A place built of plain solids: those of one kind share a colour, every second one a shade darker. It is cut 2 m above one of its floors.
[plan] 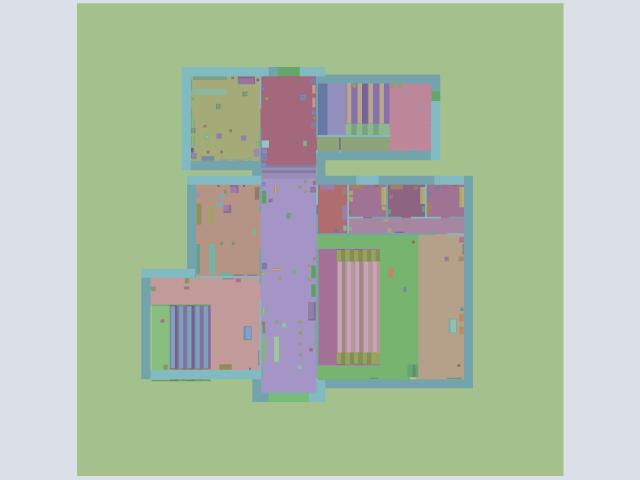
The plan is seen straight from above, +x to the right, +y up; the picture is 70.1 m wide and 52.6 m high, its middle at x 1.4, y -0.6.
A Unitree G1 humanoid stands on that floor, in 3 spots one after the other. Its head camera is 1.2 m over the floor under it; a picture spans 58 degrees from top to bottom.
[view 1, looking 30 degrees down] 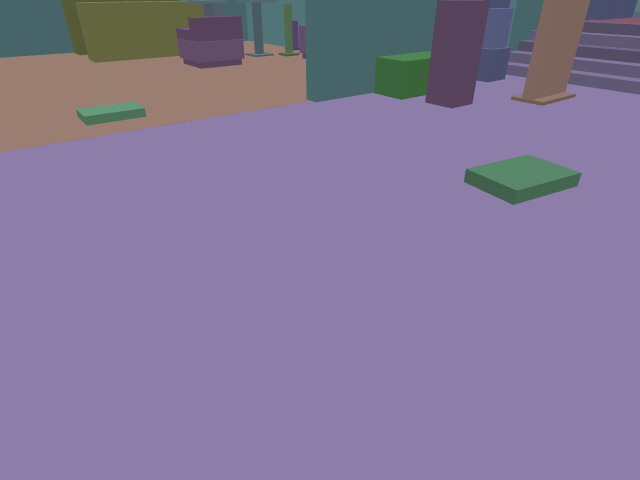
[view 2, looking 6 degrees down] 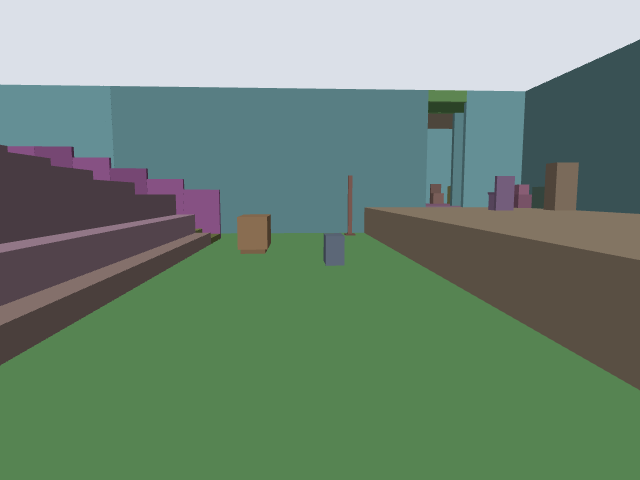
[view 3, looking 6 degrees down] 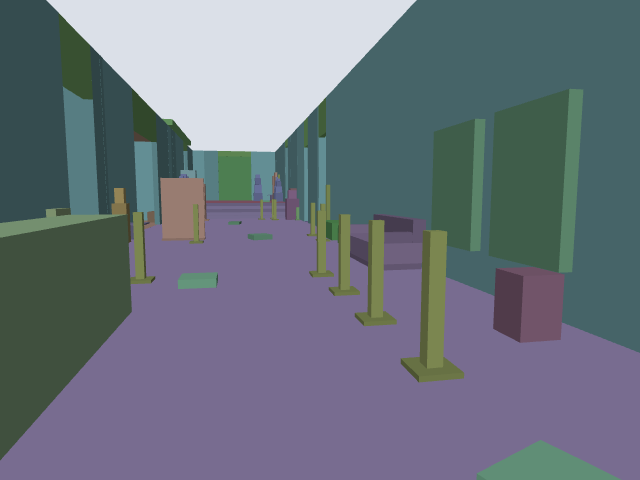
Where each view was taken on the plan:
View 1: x -0.62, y -0.80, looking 143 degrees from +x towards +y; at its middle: floor_street_low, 2.40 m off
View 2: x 10.07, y -13.56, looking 87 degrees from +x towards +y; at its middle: floor_main_hall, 11.48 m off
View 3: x -2.02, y -15.85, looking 79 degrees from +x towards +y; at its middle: post_street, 6.36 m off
